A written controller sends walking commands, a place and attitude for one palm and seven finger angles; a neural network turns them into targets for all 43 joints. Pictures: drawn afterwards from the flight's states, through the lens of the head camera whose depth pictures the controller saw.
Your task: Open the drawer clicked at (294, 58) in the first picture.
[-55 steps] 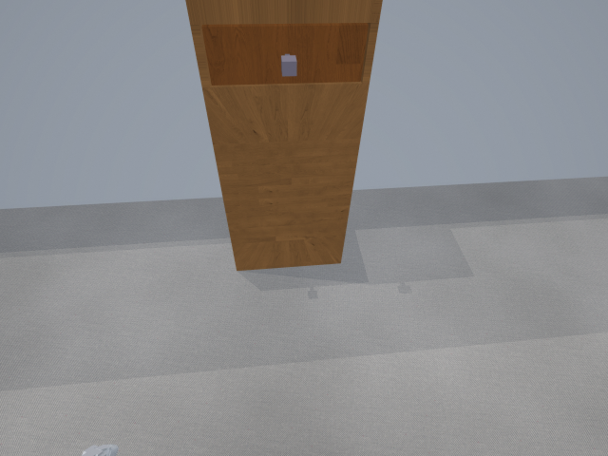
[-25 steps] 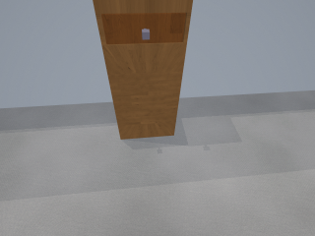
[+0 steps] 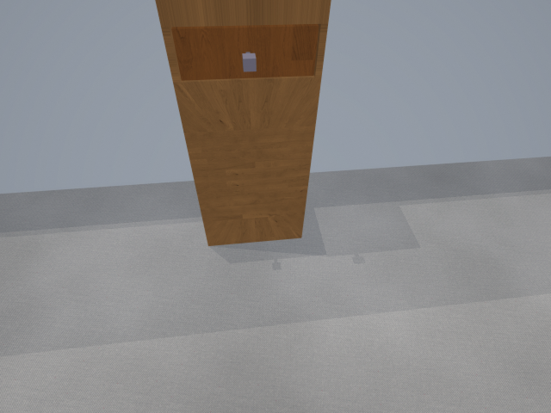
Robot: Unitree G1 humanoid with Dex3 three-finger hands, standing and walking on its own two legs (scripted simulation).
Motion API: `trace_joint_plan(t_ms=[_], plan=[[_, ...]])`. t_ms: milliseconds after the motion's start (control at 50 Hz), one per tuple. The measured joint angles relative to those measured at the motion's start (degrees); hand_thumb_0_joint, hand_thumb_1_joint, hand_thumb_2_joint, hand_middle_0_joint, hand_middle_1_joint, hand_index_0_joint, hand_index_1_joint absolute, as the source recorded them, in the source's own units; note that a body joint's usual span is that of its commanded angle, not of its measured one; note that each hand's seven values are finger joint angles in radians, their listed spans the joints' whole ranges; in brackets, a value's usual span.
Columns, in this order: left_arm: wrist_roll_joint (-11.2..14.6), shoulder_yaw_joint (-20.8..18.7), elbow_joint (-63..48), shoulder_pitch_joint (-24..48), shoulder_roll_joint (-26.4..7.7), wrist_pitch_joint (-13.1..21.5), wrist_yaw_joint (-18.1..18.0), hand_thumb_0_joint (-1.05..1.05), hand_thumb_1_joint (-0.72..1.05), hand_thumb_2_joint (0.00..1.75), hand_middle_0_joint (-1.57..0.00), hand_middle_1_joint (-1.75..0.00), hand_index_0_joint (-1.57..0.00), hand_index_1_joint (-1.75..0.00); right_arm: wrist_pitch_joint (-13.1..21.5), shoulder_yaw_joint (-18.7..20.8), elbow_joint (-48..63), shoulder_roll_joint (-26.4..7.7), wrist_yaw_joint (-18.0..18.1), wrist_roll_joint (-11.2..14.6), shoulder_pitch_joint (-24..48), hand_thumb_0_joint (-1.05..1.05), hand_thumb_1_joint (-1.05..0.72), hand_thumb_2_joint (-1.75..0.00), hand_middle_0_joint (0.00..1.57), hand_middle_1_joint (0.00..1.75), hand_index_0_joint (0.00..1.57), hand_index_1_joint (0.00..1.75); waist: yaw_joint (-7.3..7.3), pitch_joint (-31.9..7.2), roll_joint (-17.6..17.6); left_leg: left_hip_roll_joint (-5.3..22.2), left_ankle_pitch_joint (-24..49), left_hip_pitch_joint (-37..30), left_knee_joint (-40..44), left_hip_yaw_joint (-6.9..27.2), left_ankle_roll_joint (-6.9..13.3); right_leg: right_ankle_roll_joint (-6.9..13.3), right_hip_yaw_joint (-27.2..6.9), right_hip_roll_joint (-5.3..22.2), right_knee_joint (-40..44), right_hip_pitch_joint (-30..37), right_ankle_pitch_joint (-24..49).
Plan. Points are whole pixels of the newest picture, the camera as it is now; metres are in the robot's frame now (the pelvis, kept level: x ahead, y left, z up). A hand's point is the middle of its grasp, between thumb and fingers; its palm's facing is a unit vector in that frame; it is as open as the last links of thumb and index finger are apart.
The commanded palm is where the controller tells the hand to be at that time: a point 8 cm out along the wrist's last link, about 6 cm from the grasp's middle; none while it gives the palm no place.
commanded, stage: look at it before walking up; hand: left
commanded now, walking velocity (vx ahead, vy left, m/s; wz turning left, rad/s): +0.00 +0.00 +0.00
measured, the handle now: (248, 59) +0.95 +0.12 +0.09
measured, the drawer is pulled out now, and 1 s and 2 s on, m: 0.00 0.00 0.00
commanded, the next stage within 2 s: turn to face it in 0.34 s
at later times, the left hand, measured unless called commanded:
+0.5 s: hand out of the picture +0.08 +0.25 -0.15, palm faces -0.04 -0.94 -0.34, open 7.4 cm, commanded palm none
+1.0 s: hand out of the picture +0.02 +0.21 -0.19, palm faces +0.07 -0.97 -0.23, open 7.4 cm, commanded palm none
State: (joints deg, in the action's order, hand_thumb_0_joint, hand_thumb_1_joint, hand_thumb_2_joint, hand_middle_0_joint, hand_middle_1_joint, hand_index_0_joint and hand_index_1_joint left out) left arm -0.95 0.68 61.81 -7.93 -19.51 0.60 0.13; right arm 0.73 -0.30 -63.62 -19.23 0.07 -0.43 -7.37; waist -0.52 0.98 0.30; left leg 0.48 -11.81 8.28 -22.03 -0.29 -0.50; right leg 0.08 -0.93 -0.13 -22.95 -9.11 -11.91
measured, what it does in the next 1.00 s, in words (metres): stands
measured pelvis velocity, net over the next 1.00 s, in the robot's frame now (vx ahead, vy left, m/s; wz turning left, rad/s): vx -0.01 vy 0.01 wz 0.08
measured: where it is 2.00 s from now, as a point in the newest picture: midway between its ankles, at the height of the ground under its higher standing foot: outside the picture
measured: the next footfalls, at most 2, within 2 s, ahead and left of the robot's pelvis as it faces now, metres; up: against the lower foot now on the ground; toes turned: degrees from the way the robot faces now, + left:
left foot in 1.58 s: +0.22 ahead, +0.11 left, +0.00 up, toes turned +14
right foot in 2.00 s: +0.43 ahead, -0.20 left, +0.00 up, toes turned -7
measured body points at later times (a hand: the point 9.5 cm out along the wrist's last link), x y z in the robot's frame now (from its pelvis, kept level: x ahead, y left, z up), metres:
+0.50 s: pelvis +0.01 +0.00 +0.00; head +0.01 +0.00 +0.45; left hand +0.08 +0.30 -0.13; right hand +0.08 -0.30 -0.13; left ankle +0.00 +0.13 -0.74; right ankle +0.01 -0.12 -0.74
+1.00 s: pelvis -0.01 +0.01 -0.01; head +0.01 +0.02 +0.44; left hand +0.02 +0.26 -0.17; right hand +0.06 -0.23 -0.16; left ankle +0.00 +0.13 -0.74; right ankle +0.01 -0.12 -0.74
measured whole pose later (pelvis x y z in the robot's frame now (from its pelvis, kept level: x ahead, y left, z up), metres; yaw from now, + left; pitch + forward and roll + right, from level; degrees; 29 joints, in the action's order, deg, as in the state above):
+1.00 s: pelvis -0.01 +0.01 -0.01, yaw +5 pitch -1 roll +0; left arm -1.2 0.2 59.5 -12.5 -13.0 -1.8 -1.0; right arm -1.5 -0.6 -60.8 -11.1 -0.1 -0.9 -11.3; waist 0.0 2.0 1.1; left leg -1.9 -15.3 15.5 -31.6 3.9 0.1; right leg -0.7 3.2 2.2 -32.1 -14.2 -17.9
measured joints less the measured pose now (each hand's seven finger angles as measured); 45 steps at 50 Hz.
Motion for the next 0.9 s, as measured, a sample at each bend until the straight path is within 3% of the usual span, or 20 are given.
trace_joint_plan(t_ms=[640, 900], plan=[[0.01, -0.44, -0.41, 0.36, -0.21, -0.53, -0.3, 0.0, 0.9, 0.9, -0.2, -0.3, -0.2, -0.3, -0.51, -0.04, 0.69, -0.31, 0.09, 0.07, 0.41, 0.0, -0.91, -0.9, 0.21, 0.3, 0.21, 0.3, 0.07, 0.87, -0.12, -0.54, -0.17, 0.28, -0.26, 1.21, 0.0, -0.11, 1.22, 0.57, -0.53, 0.12, -0.85], [-0.01, -0.28, -2.97, -2.45, 4.91, -2.14, -1.2, 0.0, 0.91, 0.9, -0.2, -0.3, -0.2, -0.3, -2.48, -0.07, 3.13, 5.39, -0.14, -0.1, -2.08, 0.0, -0.91, -0.9, 0.2, 0.3, 0.2, 0.3, 0.23, 1.15, -0.09, -1.66, -2.88, 6.16, -8.22, 3.78, 0.1, -0.28, 3.79, 1.62, -7.06, -4.0, -3.93]])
